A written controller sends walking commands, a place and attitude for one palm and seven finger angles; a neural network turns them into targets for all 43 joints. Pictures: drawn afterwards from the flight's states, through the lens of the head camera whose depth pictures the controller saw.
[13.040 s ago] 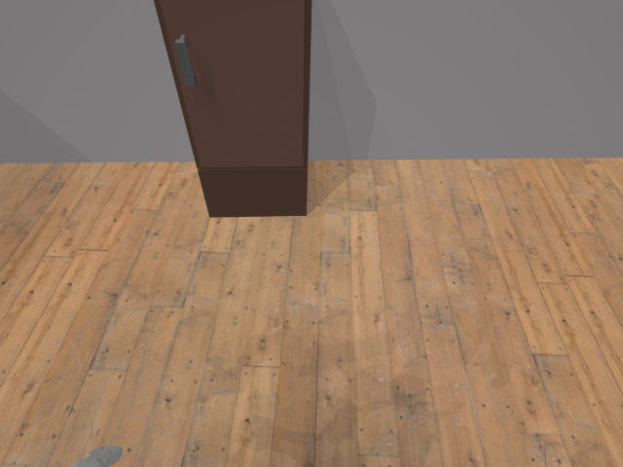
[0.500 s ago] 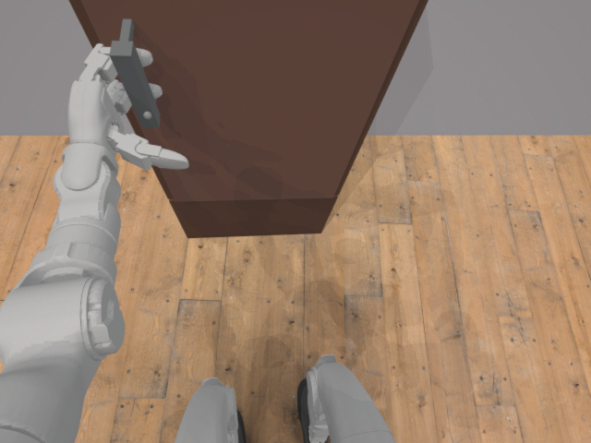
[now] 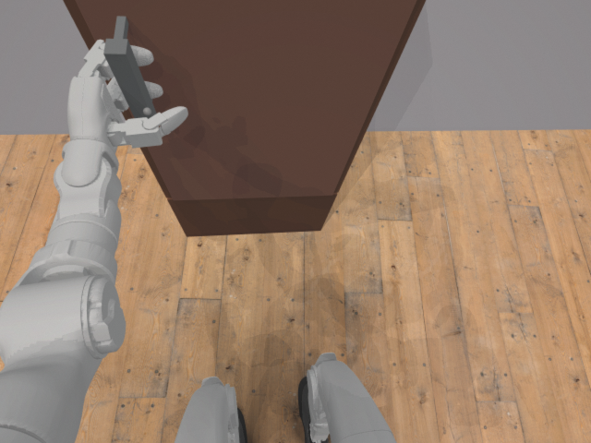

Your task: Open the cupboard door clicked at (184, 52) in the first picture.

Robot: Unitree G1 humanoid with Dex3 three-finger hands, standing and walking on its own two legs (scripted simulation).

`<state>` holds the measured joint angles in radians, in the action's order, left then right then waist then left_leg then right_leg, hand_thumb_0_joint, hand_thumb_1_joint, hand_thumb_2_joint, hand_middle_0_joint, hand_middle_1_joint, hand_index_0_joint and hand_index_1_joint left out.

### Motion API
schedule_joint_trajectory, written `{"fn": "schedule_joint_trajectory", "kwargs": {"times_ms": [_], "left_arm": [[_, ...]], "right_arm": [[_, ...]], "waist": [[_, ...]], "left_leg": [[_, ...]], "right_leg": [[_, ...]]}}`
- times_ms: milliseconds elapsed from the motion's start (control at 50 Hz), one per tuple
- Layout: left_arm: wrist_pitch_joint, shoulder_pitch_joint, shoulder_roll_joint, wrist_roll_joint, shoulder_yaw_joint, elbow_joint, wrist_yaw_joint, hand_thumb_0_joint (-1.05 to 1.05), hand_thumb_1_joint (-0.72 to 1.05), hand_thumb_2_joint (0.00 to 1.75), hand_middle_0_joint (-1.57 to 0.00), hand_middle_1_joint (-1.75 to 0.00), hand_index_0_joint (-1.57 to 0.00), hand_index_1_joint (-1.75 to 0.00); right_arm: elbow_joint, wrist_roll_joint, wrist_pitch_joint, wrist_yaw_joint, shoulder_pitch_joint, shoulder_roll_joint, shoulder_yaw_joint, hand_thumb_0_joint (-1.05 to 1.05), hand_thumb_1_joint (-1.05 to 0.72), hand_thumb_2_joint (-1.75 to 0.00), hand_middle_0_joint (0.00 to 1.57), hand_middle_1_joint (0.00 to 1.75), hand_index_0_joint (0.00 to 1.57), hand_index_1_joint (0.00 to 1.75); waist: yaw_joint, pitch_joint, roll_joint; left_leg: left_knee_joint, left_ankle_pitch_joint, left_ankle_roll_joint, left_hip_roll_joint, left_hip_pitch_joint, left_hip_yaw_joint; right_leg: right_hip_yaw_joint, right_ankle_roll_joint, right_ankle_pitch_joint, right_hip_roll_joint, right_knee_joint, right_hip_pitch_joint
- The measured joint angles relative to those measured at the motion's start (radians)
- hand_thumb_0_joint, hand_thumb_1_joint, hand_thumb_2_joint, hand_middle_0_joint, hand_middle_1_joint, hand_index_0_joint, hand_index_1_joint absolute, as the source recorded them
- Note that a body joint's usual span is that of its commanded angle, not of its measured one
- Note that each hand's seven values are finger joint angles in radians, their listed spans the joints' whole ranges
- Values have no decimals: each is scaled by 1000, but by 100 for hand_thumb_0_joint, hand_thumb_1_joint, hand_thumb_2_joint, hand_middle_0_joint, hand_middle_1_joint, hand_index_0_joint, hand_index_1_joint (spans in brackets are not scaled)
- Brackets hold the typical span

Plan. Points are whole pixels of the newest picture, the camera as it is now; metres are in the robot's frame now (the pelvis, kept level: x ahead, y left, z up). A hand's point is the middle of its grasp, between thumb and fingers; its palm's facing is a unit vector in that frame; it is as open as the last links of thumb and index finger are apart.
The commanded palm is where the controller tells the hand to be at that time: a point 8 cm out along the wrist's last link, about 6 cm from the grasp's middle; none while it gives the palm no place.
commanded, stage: close the thumb around the handle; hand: left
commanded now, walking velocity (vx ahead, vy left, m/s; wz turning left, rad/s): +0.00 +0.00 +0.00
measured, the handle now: (135, 75) +0.59 +0.15 +0.06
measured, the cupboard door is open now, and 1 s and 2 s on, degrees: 0 23 42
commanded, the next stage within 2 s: pull the door open along its arc in 0.30 s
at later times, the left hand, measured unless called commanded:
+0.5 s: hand (150, 112) +0.53 +0.13 +0.06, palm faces -0.03 -1.00 -0.02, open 6.0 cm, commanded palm +0.49 +0.18 +0.06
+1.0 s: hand (192, 198) +0.40 +0.08 +0.06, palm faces +0.30 -0.95 +0.10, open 6.2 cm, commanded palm +0.34 +0.12 +0.06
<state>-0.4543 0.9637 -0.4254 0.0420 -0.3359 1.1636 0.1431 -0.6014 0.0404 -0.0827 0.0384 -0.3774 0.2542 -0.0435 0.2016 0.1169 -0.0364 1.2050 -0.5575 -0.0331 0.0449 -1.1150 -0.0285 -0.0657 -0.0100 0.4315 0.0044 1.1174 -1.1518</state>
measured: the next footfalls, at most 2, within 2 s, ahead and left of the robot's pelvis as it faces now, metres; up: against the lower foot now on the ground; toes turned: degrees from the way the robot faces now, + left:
none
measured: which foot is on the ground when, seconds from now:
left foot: down 0.00-1.00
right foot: down 0.00-1.00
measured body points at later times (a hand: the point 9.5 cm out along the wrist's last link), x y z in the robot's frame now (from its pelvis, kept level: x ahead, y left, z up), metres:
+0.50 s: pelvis +0.00 +0.00 +0.00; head +0.16 +0.02 +0.42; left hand +0.52 +0.19 +0.06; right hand +0.01 -0.26 -0.11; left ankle +0.00 +0.10 -0.64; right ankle +0.04 -0.12 -0.64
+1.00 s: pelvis +0.02 +0.00 +0.02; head +0.12 +0.00 +0.46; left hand +0.38 +0.13 +0.06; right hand +0.13 -0.24 -0.09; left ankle +0.00 +0.10 -0.64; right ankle +0.04 -0.12 -0.64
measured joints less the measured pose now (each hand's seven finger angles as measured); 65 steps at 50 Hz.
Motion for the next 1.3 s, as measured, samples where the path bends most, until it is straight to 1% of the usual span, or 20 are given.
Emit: {"fn": "schedule_joint_trajectory", "kwargs": {"times_ms": [80, 160, 220, 460, 540, 620, 680, 740, 800, 820, 840, 880, 920, 960, 1020, 1060, 1100, 1160, 1220, 1300], "left_arm": [[-4, -9, 20, 9, 16, -5, -5, 0, 37, 68, -36, -129, -36, -129], [-5, -5, 24, 2, 10, 12, -16, 1, 58, 77, -37, -131, -37, -131], [-10, -1, 20, -2, 14, 17, -20, 1, 69, 82, -37, -132, -37, -132], [-12, -2, 18, 1, 7, 11, -12, 1, 70, 80, -36, -133, -34, -134], [-6, -29, 26, 11, 7, -20, -8, 1, 71, 80, -35, -133, -34, -134], [-5, -100, 54, 32, 11, -86, -3, 1, 71, 77, -35, -133, -34, -134], [-3, -179, 87, 50, 28, -160, -5, 1, 70, 76, -35, -133, -34, -134], [0, -278, 130, 68, 62, -255, -11, 1, 70, 74, -34, -133, -34, -134], [1, -385, 179, 80, 111, -357, -25, 1, 69, 74, -34, -133, -33, -133], [3, -417, 203, 84, 127, -391, -45, 1, 69, 73, -34, -133, -33, -133], [4, -449, 234, 87, 147, -426, -88, 1, 68, 73, -34, -133, -33, -132], [1, -508, 307, 80, 185, -495, -201, 2, 67, 74, -33, -133, -34, -131], [-3, -563, 378, 53, 224, -554, -319, 2, 67, 75, -32, -133, -35, -130], [-7, -607, 441, 10, 265, -597, -438, 2, 66, 77, -32, -134, -35, -130], [-1, -659, 514, -78, 333, -639, -605, 2, 67, 78, -32, -133, -35, -130], [12, -690, 547, -133, 377, -658, -685, 1, 67, 79, -32, -133, -34, -130], [26, -725, 566, -171, 420, -678, -726, 1, 68, 80, -31, -132, -33, -130], [48, -786, 561, -191, 496, -717, -746, 1, 68, 79, -31, -132, -32, -131], [63, -850, 550, -182, 564, -760, -738, 1, 67, 77, -31, -132, -33, -132], [90, -936, 527, -167, 644, -829, -718, 1, 66, 75, -31, -132, -35, -133]], "right_arm": [[-10, 0, -3, 3, -3, -2, 2, 1, -90, -89, 20, 30, 21, 30], [-12, 1, -2, 2, 1, 0, 2, 1, -90, -89, 20, 30, 21, 30], [-8, 2, 2, 1, 3, 2, 4, 1, -90, -89, 20, 30, 21, 30], [-3, 0, 0, -2, 12, 7, 6, 1, -91, -89, 20, 30, 21, 30], [3, -3, -3, 1, 9, 5, 9, 1, -91, -89, 20, 30, 21, 30], [12, -11, -10, 6, 2, 1, 13, 1, -91, -89, 20, 30, 21, 30], [21, -20, -15, 11, -2, -5, 17, 1, -91, -89, 20, 30, 21, 30], [30, -29, -14, 16, -3, -10, 24, 1, -91, -89, 20, 30, 21, 30], [40, -36, -8, 21, 3, -13, 31, 1, -91, -89, 20, 30, 21, 30], [42, -35, -4, 22, 7, -14, 35, 1, -91, -89, 20, 30, 21, 30], [43, -32, 2, 24, 13, -15, 39, 1, -91, -89, 20, 30, 21, 30], [43, -20, 16, 30, 31, -18, 45, 1, -91, -89, 20, 30, 21, 30], [43, -5, 30, 37, 53, -22, 50, 1, -91, -89, 20, 30, 20, 30], [43, 10, 41, 44, 80, -30, 54, 1, -91, -89, 20, 30, 20, 30], [44, 33, 53, 51, 122, -43, 58, 1, -91, -89, 20, 30, 20, 30], [40, 45, 59, 53, 149, -54, 59, 1, -91, -89, 19, 30, 20, 30], [38, 51, 63, 49, 172, -67, 58, 1, -91, -89, 19, 30, 20, 30], [38, 52, 72, 40, 200, -85, 52, 1, -91, -89, 19, 30, 20, 30], [41, 45, 86, 34, 216, -97, 41, 1, -91, -89, 20, 30, 20, 30], [46, 37, 109, 37, 229, -106, 28, 1, -91, -89, 20, 30, 20, 30]], "waist": [[-8, 3, 0], [-6, 6, 1], [-3, 5, 2], [-3, 3, 4], [-8, 5, 4], [-20, 10, 3], [-34, 15, 6], [-50, 24, 8], [-70, 32, 10], [-79, 34, 11], [-88, 35, 11], [-106, 39, 13], [-121, 43, 16], [-134, 45, 20], [-152, 50, 23], [-163, 52, 24], [-174, 53, 26], [-184, 47, 26], [-189, 43, 23], [-189, 42, 16]], "left_leg": [[-9, 2, 1, -2, 13, 2], [-12, 1, 1, -2, 19, 4], [-10, 1, 1, -3, 18, 5], [-5, 0, 2, -2, 14, 4], [-12, 1, 3, 0, 22, 0], [-32, 2, 3, 2, 49, -10], [-55, 5, 2, 2, 81, -18], [-79, 9, 3, 1, 115, -23], [-100, 11, 3, -2, 150, -25], [-105, 11, 3, -3, 160, -26], [-110, 12, 4, -3, 169, -26], [-116, 12, 5, -6, 184, -25], [-117, 12, 6, -9, 193, -24], [-116, 11, 7, -13, 201, -21], [-111, 11, 10, -18, 206, -14], [-107, 11, 13, -20, 210, -9], [-107, 13, 17, -22, 218, -5], [-114, 17, 23, -23, 239, 3], [-124, 21, 30, -23, 262, 11], [-133, 24, 40, -22, 288, 22]], "right_leg": [[-2, 0, 0, -1, -8, 14], [-3, 0, 1, -2, -11, 21], [-4, -1, 2, -2, -9, 20], [-2, -2, 4, -1, -2, 14], [2, -3, 1, 2, -8, 19], [11, -2, -1, 6, -23, 40], [19, -1, -4, 7, -40, 67], [25, 0, -5, 7, -58, 97], [27, 1, -4, 5, -74, 130], [27, 1, -4, 5, -78, 140], [28, 1, -3, 5, -82, 149], [27, 2, -1, 2, -85, 163], [26, 1, 2, -1, -83, 172], [24, 0, 6, -5, -78, 180], [17, -4, 13, -10, -68, 186], [13, -7, 17, -13, -61, 190], [9, -11, 19, -15, -58, 199], [1, -18, 22, -17, -59, 221], [-8, -26, 23, -17, -65, 246], [-18, -36, 27, -15, -69, 272]]}}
